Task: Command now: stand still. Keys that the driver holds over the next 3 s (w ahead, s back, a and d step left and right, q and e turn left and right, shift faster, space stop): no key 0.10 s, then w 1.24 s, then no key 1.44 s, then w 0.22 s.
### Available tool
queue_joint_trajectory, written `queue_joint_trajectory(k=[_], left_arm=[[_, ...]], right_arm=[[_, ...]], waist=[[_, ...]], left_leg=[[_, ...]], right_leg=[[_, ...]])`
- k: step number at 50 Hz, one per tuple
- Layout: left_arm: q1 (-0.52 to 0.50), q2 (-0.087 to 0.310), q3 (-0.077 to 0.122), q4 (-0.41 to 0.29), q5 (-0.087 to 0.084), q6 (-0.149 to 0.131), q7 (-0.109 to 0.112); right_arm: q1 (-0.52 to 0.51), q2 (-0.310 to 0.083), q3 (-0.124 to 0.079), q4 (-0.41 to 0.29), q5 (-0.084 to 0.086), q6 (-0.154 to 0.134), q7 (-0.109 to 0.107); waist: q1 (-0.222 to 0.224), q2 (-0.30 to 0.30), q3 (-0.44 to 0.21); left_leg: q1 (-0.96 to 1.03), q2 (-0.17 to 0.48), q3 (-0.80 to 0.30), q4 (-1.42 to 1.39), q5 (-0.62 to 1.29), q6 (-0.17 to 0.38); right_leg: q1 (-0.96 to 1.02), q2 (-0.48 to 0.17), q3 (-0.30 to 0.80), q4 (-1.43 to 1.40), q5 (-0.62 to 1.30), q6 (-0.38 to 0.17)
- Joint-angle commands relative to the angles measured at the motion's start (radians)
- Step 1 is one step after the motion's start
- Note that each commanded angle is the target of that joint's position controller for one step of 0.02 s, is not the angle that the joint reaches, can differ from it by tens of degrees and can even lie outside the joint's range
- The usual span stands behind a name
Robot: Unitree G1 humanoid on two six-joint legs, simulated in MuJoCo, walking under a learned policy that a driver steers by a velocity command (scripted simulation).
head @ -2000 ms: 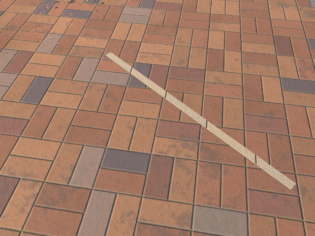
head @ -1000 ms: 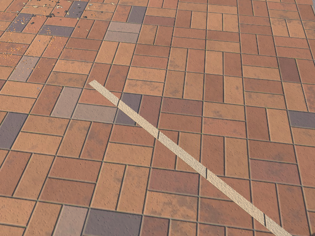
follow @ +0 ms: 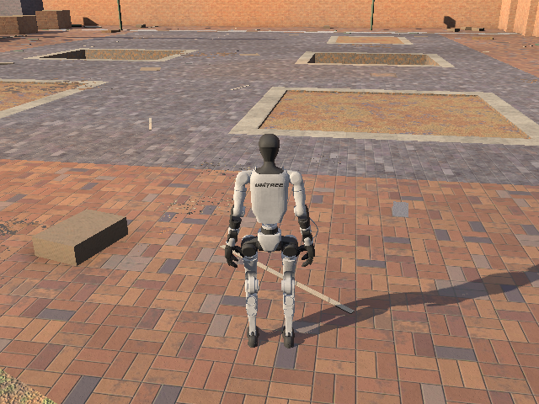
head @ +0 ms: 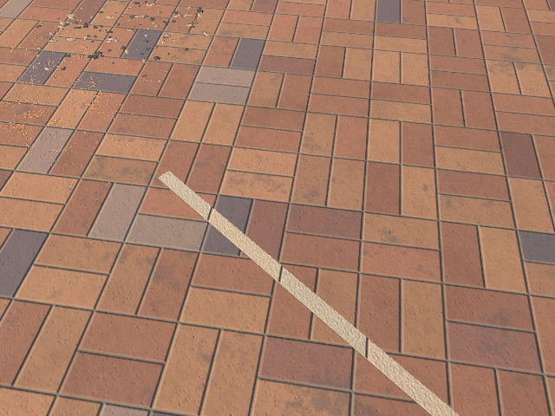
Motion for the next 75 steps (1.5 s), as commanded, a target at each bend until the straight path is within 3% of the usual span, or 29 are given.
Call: queue_joint_trajectory(k=[1,5,8,11,13,16,20,21,22,23,24,26,30,41,43,45,46,47,48,49,51,53,59,68,70,72,73,74,75], left_arm=[[0.055,0.079,0.011,-0.010,0.000,-0.005,0.003],[0.064,0.075,0.009,-0.002,0.000,-0.005,0.004],[0.085,0.083,0.014,0.006,-0.011,-0.005,0.008],[0.014,0.037,0.004,-0.043,-0.017,-0.044,-0.004],[-0.027,0.071,0.016,-0.065,-0.023,-0.064,-0.018],[-0.015,0.083,0.023,-0.073,-0.035,-0.083,-0.026],[0.196,0.061,0.039,0.028,-0.023,-0.081,-0.030],[0.289,0.083,0.047,0.045,-0.023,-0.079,-0.030],[0.410,0.187,0.067,0.049,-0.019,-0.082,-0.024],[0.439,0.234,0.065,0.049,0.000,-0.100,-0.038],[0.339,0.188,0.045,0.027,0.002,-0.117,-0.041],[0.186,0.144,0.021,-0.025,-0.003,-0.126,-0.058],[0.236,0.109,0.001,-0.023,0.007,-0.108,-0.051],[0.318,0.169,0.023,-0.021,-0.011,-0.089,-0.022],[0.289,0.195,0.033,-0.031,-0.008,-0.081,-0.021],[0.250,0.205,0.035,-0.044,0.000,-0.068,-0.023],[0.228,0.184,0.023,-0.073,0.011,-0.069,-0.028],[0.366,0.021,-0.021,-0.081,-0.001,-0.093,-0.048],[0.295,0.089,-0.004,-0.072,-0.030,-0.127,-0.054],[0.183,0.156,0.014,-0.119,-0.053,-0.142,-0.052],[0.081,0.177,0.030,-0.147,-0.035,-0.138,-0.031],[0.137,0.128,0.034,-0.143,-0.024,-0.104,-0.023],[-0.057,0.136,0.039,-0.226,-0.004,-0.081,-0.022],[-0.343,0.131,0.017,-0.316,-0.020,-0.099,-0.071],[-0.294,0.159,0.028,-0.314,-0.011,-0.108,-0.080],[-0.057,0.233,0.062,-0.240,0.004,-0.117,-0.077],[0.100,0.313,0.078,-0.207,0.028,-0.118,-0.069],[0.130,0.359,0.080,-0.193,0.027,-0.106,-0.073],[0.157,0.277,0.063,-0.198,0.011,-0.095,-0.076]], right_arm=[[0.044,-0.084,-0.014,-0.014,0.000,-0.006,-0.002],[0.052,-0.080,-0.014,-0.010,-0.001,-0.007,-0.002],[0.094,-0.124,-0.032,0.001,0.016,-0.002,-0.008],[0.176,-0.196,-0.060,0.001,0.027,-0.030,-0.004],[0.166,-0.189,-0.063,-0.018,0.008,-0.053,0.000],[0.082,-0.174,-0.059,-0.061,0.030,-0.069,0.008],[0.064,-0.190,-0.063,-0.074,0.045,-0.049,0.014],[0.031,-0.152,-0.051,-0.090,0.039,-0.054,0.017],[0.008,-0.072,-0.032,-0.116,0.027,-0.066,0.022],[-0.017,-0.058,-0.030,-0.150,0.033,-0.085,0.023],[-0.046,-0.089,-0.033,-0.166,0.049,-0.100,0.029],[-0.035,-0.125,-0.042,-0.156,0.035,-0.114,0.036],[-0.064,-0.114,-0.053,-0.150,0.018,-0.093,0.043],[-0.419,-0.101,-0.024,-0.300,0.032,-0.098,0.088],[-0.360,-0.138,-0.040,-0.298,0.029,-0.105,0.092],[-0.079,-0.218,-0.084,-0.222,0.033,-0.103,0.081],[0.124,-0.285,-0.106,-0.176,0.021,-0.098,0.070],[0.228,-0.352,-0.116,-0.149,0.001,-0.093,0.071],[0.209,-0.264,-0.091,-0.141,0.003,-0.091,0.070],[0.093,-0.216,-0.076,-0.156,0.013,-0.096,0.069],[-0.066,-0.139,-0.050,-0.186,-0.002,-0.111,0.079],[-0.077,-0.110,-0.039,-0.166,-0.012,-0.117,0.085],[0.041,-0.189,-0.050,-0.127,-0.005,-0.110,0.044],[0.196,-0.217,-0.059,-0.086,0.015,-0.079,0.031],[0.180,-0.229,-0.063,-0.084,0.010,-0.063,0.026],[0.147,-0.216,-0.057,-0.098,0.009,-0.053,0.022],[0.155,-0.181,-0.041,-0.128,-0.010,-0.057,0.021],[0.341,-0.042,0.000,-0.095,-0.009,-0.071,0.034],[0.323,-0.148,-0.026,-0.067,0.012,-0.083,0.037]], waist=[[0.001,0.001,0.007],[0.001,0.002,0.012],[-0.009,0.041,0.034],[-0.046,0.182,0.097],[-0.045,0.140,0.111],[-0.001,0.110,0.075],[0.090,0.065,0.010],[0.128,-0.016,-0.004],[0.154,-0.271,-0.046],[0.143,-0.318,-0.032],[0.094,-0.185,0.046],[0.031,-0.071,0.063],[0.025,-0.083,0.042],[0.067,-0.086,0.112],[0.015,-0.118,0.046],[-0.128,-0.152,-0.130],[-0.200,-0.082,-0.271],[-0.112,0.215,-0.473],[-0.142,0.195,-0.466],[-0.116,0.172,-0.280],[-0.036,-0.003,-0.132],[0.026,0.040,-0.100],[0.009,0.035,0.001],[-0.075,0.053,0.050],[-0.035,0.082,0.006],[0.080,0.079,-0.142],[0.114,-0.033,-0.299],[0.042,-0.302,-0.471],[0.088,-0.175,-0.533]], left_leg=[[-0.010,0.041,-0.047,-0.097,0.132,0.025],[-0.016,0.041,-0.049,-0.105,0.110,0.026],[-0.050,0.053,-0.093,-0.143,-0.385,0.077],[-0.017,0.301,-0.450,-0.333,-0.621,0.214],[-0.020,0.381,-0.556,-0.384,-0.522,0.259],[-0.006,0.308,-0.389,-0.361,-0.324,0.177],[-0.243,0.145,-0.149,-0.168,-0.254,0.125],[-0.334,0.102,-0.095,0.011,-0.173,0.092],[-0.493,0.014,0.042,0.402,-0.151,0.027],[-0.666,-0.021,-0.049,0.643,-0.265,0.042],[-0.766,0.054,-0.113,0.766,-0.190,0.068],[-0.744,0.117,-0.105,0.736,0.018,0.082],[-0.616,0.131,-0.043,0.551,0.164,0.037],[-0.504,0.064,0.012,0.049,0.298,0.056],[-0.370,0.019,0.041,0.031,0.229,0.086],[0.003,-0.042,0.076,0.027,0.215,0.136],[0.356,0.129,-0.124,0.063,0.190,0.197],[0.711,0.404,-0.665,-0.064,-0.061,0.373],[0.672,0.397,-0.814,-0.209,-0.117,0.346],[0.519,0.364,-0.640,-0.224,-0.053,0.291],[0.169,0.297,-0.389,-0.276,0.164,0.239],[0.019,0.242,-0.282,-0.331,0.184,0.224],[-0.010,0.221,-0.165,-0.407,0.254,0.226],[0.208,0.243,-0.095,-0.311,0.324,0.162],[0.254,0.250,-0.090,-0.206,0.545,0.129],[0.220,0.166,-0.039,0.066,0.758,0.070],[0.018,0.095,0.004,0.359,0.445,0.021],[-0.337,-0.070,-0.016,0.730,-0.366,-0.042],[-0.360,-0.048,-0.187,0.836,-0.401,-0.036]], right_leg=[[-0.024,-0.023,0.022,-0.081,0.137,-0.023],[-0.029,-0.023,0.021,-0.085,0.119,-0.022],[-0.104,0.028,-0.032,-0.006,-0.272,-0.049],[-0.290,0.015,-0.061,0.256,-0.191,-0.062],[-0.376,-0.046,0.007,0.449,-0.229,-0.082],[-0.331,-0.085,0.014,0.290,-0.217,-0.094],[0.139,0.046,-0.131,0.004,0.012,-0.055],[0.243,-0.034,-0.005,-0.059,-0.034,-0.078],[0.347,-0.274,0.372,-0.237,-0.180,-0.168],[0.334,-0.419,0.724,-0.357,-0.366,-0.293],[0.283,-0.428,0.712,-0.356,-0.436,-0.295],[0.215,-0.328,0.465,-0.353,-0.214,-0.212],[0.162,-0.219,0.185,-0.363,0.219,-0.164],[0.274,-0.255,0.048,-0.360,0.413,-0.159],[0.322,-0.263,0.031,-0.251,0.720,-0.140],[0.266,-0.216,-0.013,0.071,1.012,-0.102],[0.006,-0.169,-0.028,0.382,0.743,-0.072],[-0.384,0.039,0.016,0.787,-0.061,-0.009],[-0.493,0.038,0.167,0.940,-0.244,-0.036],[-0.578,-0.020,0.135,0.968,-0.191,-0.055],[-0.474,-0.116,0.090,0.859,-0.035,-0.064],[-0.367,-0.157,0.097,0.777,0.003,-0.070],[-0.519,-0.184,0.061,0.462,0.223,-0.016],[-0.480,-0.093,0.001,0.044,0.316,-0.034],[-0.381,-0.057,-0.013,0.004,0.264,-0.061],[-0.058,-0.010,-0.049,-0.046,0.412,-0.108],[0.255,-0.198,0.131,0.033,0.797,-0.170],[0.611,-0.468,0.494,0.021,1.001,-0.373],[0.563,-0.425,0.542,-0.032,0.876,-0.356]])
